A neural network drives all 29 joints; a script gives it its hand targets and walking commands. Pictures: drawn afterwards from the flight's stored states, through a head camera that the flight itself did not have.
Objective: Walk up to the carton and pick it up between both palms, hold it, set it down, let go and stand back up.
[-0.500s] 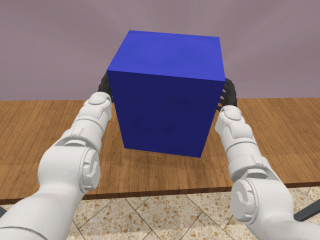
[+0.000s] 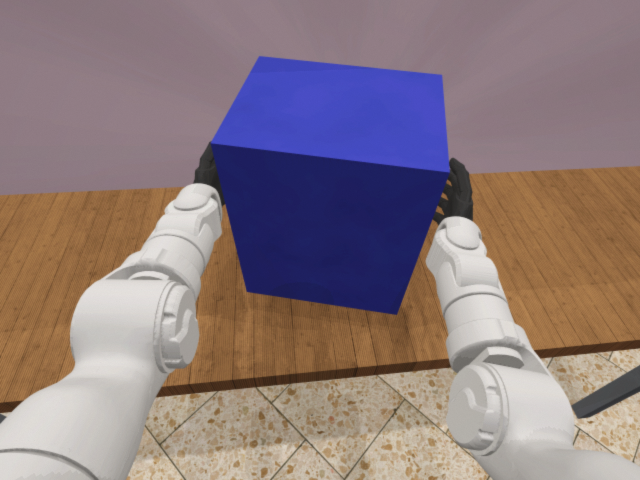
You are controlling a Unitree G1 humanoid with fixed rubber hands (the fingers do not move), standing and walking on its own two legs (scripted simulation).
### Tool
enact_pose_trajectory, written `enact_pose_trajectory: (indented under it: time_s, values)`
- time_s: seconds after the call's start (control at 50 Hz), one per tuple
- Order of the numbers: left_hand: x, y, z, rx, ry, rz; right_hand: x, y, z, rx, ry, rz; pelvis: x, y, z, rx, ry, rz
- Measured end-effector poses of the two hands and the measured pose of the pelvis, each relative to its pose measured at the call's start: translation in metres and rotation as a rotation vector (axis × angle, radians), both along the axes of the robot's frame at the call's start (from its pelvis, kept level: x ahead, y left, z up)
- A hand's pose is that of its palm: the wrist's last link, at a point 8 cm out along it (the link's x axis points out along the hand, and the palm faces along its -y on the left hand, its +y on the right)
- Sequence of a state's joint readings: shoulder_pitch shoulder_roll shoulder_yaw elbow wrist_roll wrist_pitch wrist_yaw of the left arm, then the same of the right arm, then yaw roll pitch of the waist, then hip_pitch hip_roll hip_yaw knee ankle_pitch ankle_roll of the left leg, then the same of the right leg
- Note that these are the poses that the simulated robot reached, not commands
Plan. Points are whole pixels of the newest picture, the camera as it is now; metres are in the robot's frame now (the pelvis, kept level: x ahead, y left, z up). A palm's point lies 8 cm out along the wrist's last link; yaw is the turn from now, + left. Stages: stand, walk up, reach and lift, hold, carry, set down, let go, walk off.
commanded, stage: set down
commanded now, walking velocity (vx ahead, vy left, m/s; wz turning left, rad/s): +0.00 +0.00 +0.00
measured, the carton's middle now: (333, 195) +0.45 -0.07 +0.11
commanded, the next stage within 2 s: none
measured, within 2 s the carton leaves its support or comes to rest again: rests again in 1.62 s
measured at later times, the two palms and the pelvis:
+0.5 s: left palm (215, 202) +0.48 +0.09 +0.09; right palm (444, 231) +0.38 -0.21 +0.09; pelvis +0.01 +0.00 +0.00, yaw +0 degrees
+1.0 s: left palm (223, 220) +0.46 +0.09 +0.07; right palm (448, 255) +0.36 -0.22 +0.06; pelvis +0.00 +0.00 -0.01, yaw -2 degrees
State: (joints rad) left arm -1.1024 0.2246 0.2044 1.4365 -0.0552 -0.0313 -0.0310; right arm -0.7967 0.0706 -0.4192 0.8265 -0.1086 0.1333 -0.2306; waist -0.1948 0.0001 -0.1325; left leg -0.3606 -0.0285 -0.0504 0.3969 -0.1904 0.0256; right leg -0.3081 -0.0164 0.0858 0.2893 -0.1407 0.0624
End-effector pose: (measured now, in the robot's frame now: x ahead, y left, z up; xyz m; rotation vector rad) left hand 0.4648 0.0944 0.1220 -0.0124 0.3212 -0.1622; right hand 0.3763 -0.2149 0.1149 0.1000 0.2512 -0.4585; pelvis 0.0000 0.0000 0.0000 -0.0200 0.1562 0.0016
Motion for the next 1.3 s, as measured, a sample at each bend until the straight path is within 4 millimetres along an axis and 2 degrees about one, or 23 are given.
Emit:
enact_pose_trajectory:
  time_s: [0.54,1.02,1.3]
  values:
    - [0.016,-0.002,-0.038,0.028,0.021,-0.048,0.005,0.001,-0.030,-0.004,0.025,-0.037,0.009,-0.002,-0.005,-0.007,0.092,-0.009]
    - [-0.001,-0.008,-0.058,0.038,0.040,-0.054,-0.016,-0.004,-0.058,0.014,0.035,-0.053,-0.004,0.001,-0.008,0.001,0.099,-0.026]
    - [-0.001,-0.009,-0.059,0.038,0.030,-0.076,-0.019,-0.004,-0.063,0.012,0.035,-0.053,-0.007,0.004,-0.010,-0.002,0.107,-0.029]
